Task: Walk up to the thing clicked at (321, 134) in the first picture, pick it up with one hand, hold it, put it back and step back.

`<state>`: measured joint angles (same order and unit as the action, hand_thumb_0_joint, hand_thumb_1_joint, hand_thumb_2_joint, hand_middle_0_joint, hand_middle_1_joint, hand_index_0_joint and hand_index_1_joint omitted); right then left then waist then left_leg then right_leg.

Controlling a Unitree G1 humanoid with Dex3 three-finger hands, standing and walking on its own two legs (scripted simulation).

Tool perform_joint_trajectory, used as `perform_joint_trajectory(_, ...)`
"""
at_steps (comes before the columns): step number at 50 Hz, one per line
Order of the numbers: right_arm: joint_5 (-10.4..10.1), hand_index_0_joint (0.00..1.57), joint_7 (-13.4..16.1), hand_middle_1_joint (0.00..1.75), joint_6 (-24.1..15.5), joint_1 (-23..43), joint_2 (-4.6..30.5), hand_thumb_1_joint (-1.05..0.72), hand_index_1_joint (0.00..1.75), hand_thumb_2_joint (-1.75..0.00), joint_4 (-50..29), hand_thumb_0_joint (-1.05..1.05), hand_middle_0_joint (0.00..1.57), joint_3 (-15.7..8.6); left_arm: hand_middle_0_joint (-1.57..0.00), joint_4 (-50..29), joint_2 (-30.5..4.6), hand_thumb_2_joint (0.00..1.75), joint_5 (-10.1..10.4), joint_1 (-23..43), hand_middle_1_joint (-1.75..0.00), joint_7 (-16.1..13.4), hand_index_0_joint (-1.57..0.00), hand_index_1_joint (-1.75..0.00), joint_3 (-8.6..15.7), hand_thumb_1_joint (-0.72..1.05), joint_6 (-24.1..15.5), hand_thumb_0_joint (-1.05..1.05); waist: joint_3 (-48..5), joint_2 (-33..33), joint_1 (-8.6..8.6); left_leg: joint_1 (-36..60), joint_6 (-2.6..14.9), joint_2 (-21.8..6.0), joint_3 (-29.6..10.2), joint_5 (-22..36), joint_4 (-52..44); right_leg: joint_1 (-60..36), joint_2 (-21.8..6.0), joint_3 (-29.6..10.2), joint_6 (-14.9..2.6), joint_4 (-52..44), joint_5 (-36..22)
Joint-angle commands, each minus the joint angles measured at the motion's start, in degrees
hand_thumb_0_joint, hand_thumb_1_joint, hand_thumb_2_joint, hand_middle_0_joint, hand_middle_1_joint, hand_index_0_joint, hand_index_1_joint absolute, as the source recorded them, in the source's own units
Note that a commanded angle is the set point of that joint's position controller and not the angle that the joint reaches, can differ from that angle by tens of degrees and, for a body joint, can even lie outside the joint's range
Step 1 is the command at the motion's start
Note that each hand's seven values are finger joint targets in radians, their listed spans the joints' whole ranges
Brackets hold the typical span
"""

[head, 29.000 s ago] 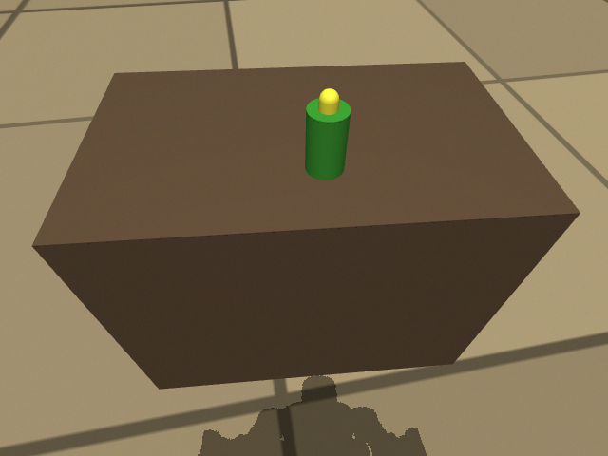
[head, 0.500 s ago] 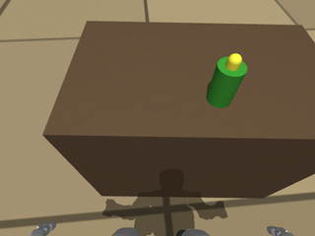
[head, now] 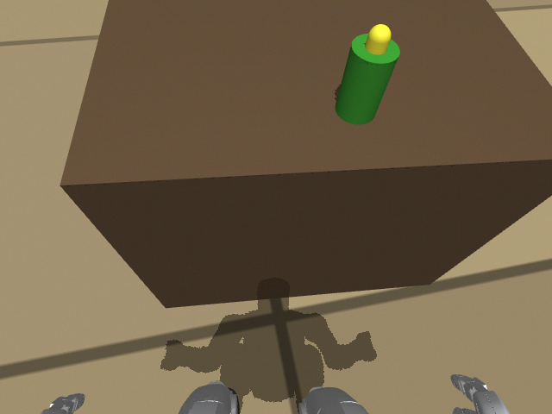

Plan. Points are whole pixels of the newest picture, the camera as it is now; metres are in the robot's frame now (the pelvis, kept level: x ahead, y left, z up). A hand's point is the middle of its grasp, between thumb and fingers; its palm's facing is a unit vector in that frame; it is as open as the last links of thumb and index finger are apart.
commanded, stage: step back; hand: right
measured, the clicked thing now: (367, 73) +0.64 -0.15 +0.07
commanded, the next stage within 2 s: none
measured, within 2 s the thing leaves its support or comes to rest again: neither
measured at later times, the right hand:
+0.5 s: hand out of the picture -0.03 -0.29 -0.15, palm faces -0.15 +0.89 -0.43, open 7.4 cm
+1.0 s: hand out of the picture -0.16 -0.35 -0.15, palm faces -0.06 +0.92 -0.38, open 7.4 cm
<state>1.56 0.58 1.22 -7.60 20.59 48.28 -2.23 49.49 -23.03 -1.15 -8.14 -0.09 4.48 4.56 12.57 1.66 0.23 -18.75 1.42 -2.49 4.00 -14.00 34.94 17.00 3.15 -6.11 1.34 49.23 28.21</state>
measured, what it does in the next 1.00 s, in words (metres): walks backwards: right foot, then left foot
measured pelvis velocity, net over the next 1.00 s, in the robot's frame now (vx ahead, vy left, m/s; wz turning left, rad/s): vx -0.29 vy -0.09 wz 0.01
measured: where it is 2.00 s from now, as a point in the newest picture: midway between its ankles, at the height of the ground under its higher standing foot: outside the picture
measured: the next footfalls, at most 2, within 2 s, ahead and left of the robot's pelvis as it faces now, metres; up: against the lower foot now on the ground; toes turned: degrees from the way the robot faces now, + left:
right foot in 0.06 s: +0.00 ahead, -0.13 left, +0.00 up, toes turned +3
left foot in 0.44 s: -0.11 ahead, +0.08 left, +0.00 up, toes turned +4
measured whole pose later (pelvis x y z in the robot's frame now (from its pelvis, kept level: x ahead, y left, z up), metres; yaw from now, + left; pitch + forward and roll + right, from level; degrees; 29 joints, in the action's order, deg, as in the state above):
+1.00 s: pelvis -0.29 -0.09 +0.00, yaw +1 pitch -2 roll +2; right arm 0.3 1.1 3.5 -8.0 24.1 48.2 -2.9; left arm 49.9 -20.3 -2.5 -13.1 0.3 3.8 3.6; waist 8.1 -1.5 2.5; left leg -30.8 -0.4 5.5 -7.5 -26.7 63.7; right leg 15.8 -1.1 -2.2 -0.6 38.3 20.3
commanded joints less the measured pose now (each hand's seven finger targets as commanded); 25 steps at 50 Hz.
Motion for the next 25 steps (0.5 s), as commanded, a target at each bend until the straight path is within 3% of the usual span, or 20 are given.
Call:
perform_joint_trajectory(1, -0.55, 0.2, 0.9, 0.3, -0.18, 0.44, 17.31, -0.9, 0.3, -0.9, -4.33, 0.0, 0.2, -4.99, -0.2, -2.78, -8.18, 0.9, -0.49, -7.31, -0.3, 0.16, -0.2, -0.3, 2.89, 0.9, -2.37, 0.0, -17.61, -10.66, 1.06, 9.83, 8.75, -12.46, -14.24, 17.05, -4.94, -5.07, -1.54, 5.04, -2.2, -19.16, -9.51)
perform_joint_trajectory(2, -0.98, 0.2, 0.77, 0.3, 0.02, 1.73, 16.7, -0.9, 0.3, -0.9, -4.44, 0.0, 0.2, -4.68, -0.2, -1.98, -8.44, 0.9, -0.83, -9.65, -0.3, 0.06, -0.2, -0.3, 3.14, 0.9, -2.64, 0.0, -18.13, -10.15, 2.55, 6.11, 6.41, -11.52, -13.12, 13.76, -2.7, -8.85, -2.69, 4.32, -3.1, -24.02, -15.49)
perform_joint_trajectory(3, -1.38, 0.2, 0.66, 0.3, 0.11, 1.09, 14.65, -0.9, 0.3, -0.9, -4.8, 0.0, 0.2, -3.89, -0.2, -2.72, -11.69, 0.9, -1.53, -8.96, -0.3, -0.05, -0.2, -0.3, 3.99, 0.9, -3.11, 0.0, -16.48, -2.42, 2.29, -1.53, 2.95, -7.02, -11.07, 7.05, 2.1, -10.83, -8.05, -5.49, -4.81, -26.86, -16.06)
perform_joint_trajectory(4, -1.92, 0.2, 0.88, 0.3, -0.03, 2.86, 11.21, -0.9, 0.3, -0.9, -5.68, 0.0, 0.2, -3.11, -0.2, -4.53, -17.25, 0.9, -1.0, -5.05, -0.3, 0.01, -0.2, -0.3, 5.24, 0.9, -3.11, 0.0, -12.37, 12.0, 2.15, -9.83, -1.09, 5.36, -5.79, -11.42, 11.37, -6.54, -18.57, -19.81, -11.7, -30.85, -20.49)
perform_joint_trajectory(5, -1.56, 0.2, 1.73, 0.3, 0.42, 3.58, 13.09, -0.9, 0.3, -0.9, -4.58, 0.0, 0.2, -3.87, -0.2, -6.66, -19.66, 0.9, -1.5, -2.35, -0.3, -0.04, -0.2, -0.3, 5.51, 0.9, -3.3, 0.0, -10.41, 14.3, 3.66, -6.9, -1.8, 6.69, -9.35, -23.86, 26.62, 2.49, -26.01, -26.21, -19.38, -31.71, -26.66)
perform_joint_trajectory(6, -1.55, 0.2, 1.72, 0.3, 0.71, 1.7, 14.18, -0.9, 0.3, -0.9, -3.49, 0.0, 0.2, -3.97, -0.2, -7.75, -16.08, 0.9, -0.94, -0.08, -0.3, -0.16, -0.2, -0.3, 4.74, 0.9, -3.55, 0.0, -9.56, 8.95, 1.63, -6.43, -1.72, 6.46, -13.51, -21.7, 32.82, 3.43, -23.95, -21.94, -18.19, -30.78, -30.19)
perform_joint_trajectory(7, -2.13, 0.2, 1.64, 0.3, 0.64, -1.32, 13.97, -0.9, 0.3, -0.9, -2.18, 0.0, 0.2, -3.62, -0.2, -8.75, -13.46, 0.9, -0.35, 2.96, -0.3, -0.5, -0.2, -0.3, 3.76, 0.9, -3.55, 0.0, -10.3, 4.99, -0.23, -6.33, -1.42, 7.88, -14.97, -18.02, 33.92, 1.4, -19.31, -13.66, -15.78, -27.46, -36.74)
perform_joint_trajectory(8, -2.43, 0.2, 1.71, 0.3, 0.33, -3.18, 13.69, -0.9, 0.3, -0.9, -1.47, 0.0, 0.2, -3.44, -0.2, -9.09, -12.23, 0.9, -0.59, 5.3, -0.3, -0.74, -0.2, -0.3, 3.41, 0.9, -3.39, 0.0, -10.54, 5.34, -2.01, -7.43, -1.43, 8.38, -13.33, -15.92, 33.74, -0.74, -16.37, -8.33, -13.68, -25.44, -39.11)
perform_joint_trajectory(9, -2.37, 0.2, 1.96, 0.3, -0.12, -3.79, 13.63, -0.9, 0.3, -0.9, -1.28, 0.0, 0.2, -2.97, -0.2, -9.43, -11.46, 0.9, -0.67, 4.66, -0.3, -0.86, -0.2, -0.3, 3.54, 0.9, -3.26, 0.0, -11.5, 6.26, -1.31, -8.49, -1.88, 8.66, -12.3, -14.46, 32.85, -3.69, -14.63, -5.93, -12.52, -23.56, -40.81)
perform_joint_trajectory(12, -1.8, 0.2, 2.18, 0.3, -0.41, -3.18, 13.34, -0.9, 0.3, -0.9, -1.84, 0.0, 0.2, -2.34, -0.2, -9.72, -10.45, 0.9, -0.85, -0.61, -0.3, -1.05, -0.2, -0.3, 3.31, 0.9, -3.13, 0.0, -13.18, 6.99, 2.13, -11.37, -2.85, 8.26, -10.55, -15.67, 28.48, -11.71, -15.12, -6.48, -13.76, -21.58, -42.98)
perform_joint_trajectory(14, -1.32, 0.2, 2.14, 0.3, -0.52, -1.79, 13.26, -0.9, 0.3, -0.9, -2.93, 0.0, 0.2, -2.51, -0.2, -10.01, -10.96, 0.9, -0.96, -2.02, -0.3, -1.41, -0.2, -0.3, 3.47, 0.9, -2.91, 0.0, -13.27, 8.08, 3.33, -11.29, -3.02, 6.37, -9.69, -17.0, 22.72, -13.91, -17.65, -8.46, -15.44, -21.76, -43.58)
perform_joint_trajectory(16, -1.07, 0.2, 1.94, 0.3, -0.79, -2.59, 12.99, -0.9, 0.3, -0.9, -3.16, 0.0, 0.2, -2.6, -0.2, -10.11, -11.21, 0.9, -0.85, -3.13, -0.3, -1.57, -0.2, -0.3, 3.52, 0.9, -2.71, 0.0, -14.97, 8.68, 3.74, -10.02, -2.8, 5.47, -8.38, -17.14, 15.96, -16.92, -18.25, -9.09, -15.33, -20.03, -46.34)
perform_joint_trajectory(19, -0.7, 0.2, 1.37, 0.3, -0.85, -7.04, 12.71, -0.9, 0.3, -0.9, -1.43, 0.0, 0.2, -3.15, -0.2, -11.32, -11.86, 0.9, -0.45, 0.32, -0.3, -1.18, -0.2, -0.3, 3.33, 0.9, -2.32, 0.0, -16.6, 9.22, 1.32, -1.34, -1.47, 4.57, -4.57, -13.36, 5.22, -12.28, -17.53, -8.04, -13.19, -19.68, -38.94)
perform_joint_trajectory(21, -0.45, 0.2, 0.92, 0.3, -1.03, -10.72, 12.89, -0.9, 0.3, -0.9, 0.06, 0.0, 0.2, -3.86, -0.2, -11.87, -12.37, 0.9, -0.16, 3.38, -0.3, -0.81, -0.2, -0.3, 2.9, 0.9, -1.75, 0.0, -16.98, 7.06, -1.6, 7.5, 0.09, 4.43, -2.83, -1.69, -7.43, -5.28, -15.86, -5.94, -10.01, -17.4, -28.63)
perform_joint_trajectory(22, -0.01, 0.2, 0.87, 0.3, -1.19, -9.61, 14.54, -0.9, 0.3, -0.9, -0.31, 0.0, 0.2, -4.48, -0.2, -11.64, -10.81, 0.9, -0.1, 1.66, -0.3, -0.64, -0.2, -0.3, 2.39, 0.9, -1.45, 0.0, -16.08, 1.43, -1.08, 9.23, 1.86, 0.52, -9.45, 0.8, -12.12, -0.86, -12.19, -4.02, -7.01, -13.8, -20.51)
perform_joint_trajectory(23, 1.04, 0.2, 0.74, 0.3, -1.53, -7.71, 18.72, -0.9, 0.3, -0.9, -1.49, 0.0, 0.2, -5.39, -0.2, -11.81, -8.52, 0.9, 0.18, 0.04, -0.3, -0.4, -0.2, -0.3, 1.83, 0.9, -1.52, 0.0, -16.09, -9.91, -0.27, 13.03, 6.64, -12.12, -26.48, 8.62, -14.69, 9.59, -4.56, 0.72, -3.54, -3.33, -7.57)
perform_joint_trajectory(24, 0.75, 0.2, 0.33, 0.3, -1.28, -6.22, 23.76, -0.9, 0.3, -0.9, -2.48, 0.0, 0.2, -6.21, -0.2, -12.14, -10.54, 0.9, -0.05, 5.7, -0.3, -1.29, -0.2, -0.3, 3.22, 0.9, -1.54, 0.0, -14.01, -15.01, -3.7, 2.2, 14.63, -21.6, -34.99, 14.88, -17.5, 8.78, 1.68, 1.44, -1.92, 9.65, 9.76)
perform_joint_trajectory(25, 0.73, 0.2, 0.58, 0.3, -1.57, -3.58, 22.84, -0.9, 0.3, -0.9, -2.88, 0.0, 0.2, -6.22, -0.2, -11.06, -11.09, 0.9, -0.86, 5.31, -0.3, -1.65, -0.2, -0.3, 3.64, 0.9, -1.37, 0.0, -12.41, -11.54, -2.74, -0.05, 16.46, -22.48, -34.98, 17.32, -17.15, 8.32, 2.46, -4.45, -2.06, 18.79, 9.63)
